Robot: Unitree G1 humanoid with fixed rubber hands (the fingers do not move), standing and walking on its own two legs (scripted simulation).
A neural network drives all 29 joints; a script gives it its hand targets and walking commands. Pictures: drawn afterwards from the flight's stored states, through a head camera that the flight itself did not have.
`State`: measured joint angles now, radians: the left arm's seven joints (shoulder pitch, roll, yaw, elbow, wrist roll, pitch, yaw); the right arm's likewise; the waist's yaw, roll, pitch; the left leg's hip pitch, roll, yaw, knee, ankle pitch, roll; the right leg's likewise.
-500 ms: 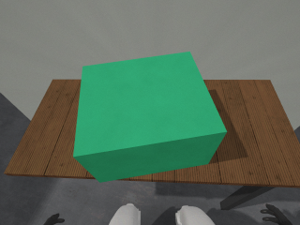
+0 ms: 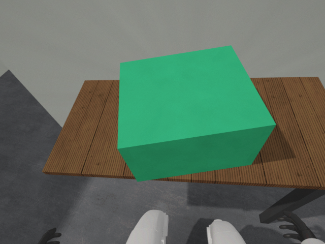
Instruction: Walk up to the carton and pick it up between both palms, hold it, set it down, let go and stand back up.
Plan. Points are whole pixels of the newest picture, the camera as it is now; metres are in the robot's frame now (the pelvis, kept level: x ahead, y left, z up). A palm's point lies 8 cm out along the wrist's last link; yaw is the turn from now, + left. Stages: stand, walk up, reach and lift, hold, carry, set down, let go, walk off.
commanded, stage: walk up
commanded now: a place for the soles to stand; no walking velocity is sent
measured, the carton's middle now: (184, 113) +0.42 -0.03 +0.05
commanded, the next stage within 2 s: none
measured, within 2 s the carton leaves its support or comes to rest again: neither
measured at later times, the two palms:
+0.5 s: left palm out of the picture -0.04 +0.39 -0.12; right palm out of the picture +0.04 -0.25 -0.06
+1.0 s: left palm out of the picture -0.05 +0.37 -0.08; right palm out of the picture -0.01 -0.28 -0.12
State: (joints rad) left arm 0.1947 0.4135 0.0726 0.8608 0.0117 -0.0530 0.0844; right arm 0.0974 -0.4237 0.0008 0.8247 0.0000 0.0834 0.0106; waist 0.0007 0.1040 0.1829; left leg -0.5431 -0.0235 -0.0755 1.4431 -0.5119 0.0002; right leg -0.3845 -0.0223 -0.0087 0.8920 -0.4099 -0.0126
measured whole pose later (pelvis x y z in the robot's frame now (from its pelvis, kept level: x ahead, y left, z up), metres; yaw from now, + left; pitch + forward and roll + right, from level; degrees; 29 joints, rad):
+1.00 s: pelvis -0.10 +0.03 +0.00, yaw +0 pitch -7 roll +0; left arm 0.24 0.43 0.07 0.90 0.01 -0.04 0.03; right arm 0.13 -0.42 0.00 0.93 0.00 0.02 0.02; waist 0.00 0.04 0.21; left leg -0.37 0.00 -0.02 0.92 -0.45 0.02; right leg -0.41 0.01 0.08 0.96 -0.46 0.01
